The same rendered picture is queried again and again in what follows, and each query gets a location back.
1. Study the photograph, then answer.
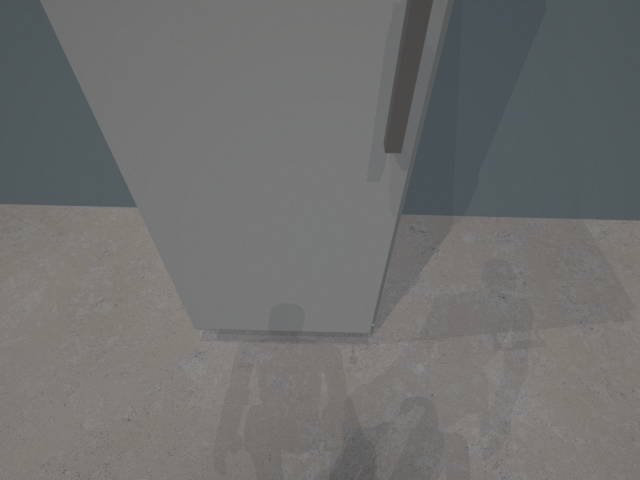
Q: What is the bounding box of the fridge door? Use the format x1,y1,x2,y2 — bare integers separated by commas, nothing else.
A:
40,0,448,333

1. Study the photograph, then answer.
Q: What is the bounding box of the handle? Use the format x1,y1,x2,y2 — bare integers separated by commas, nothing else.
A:
384,0,433,153

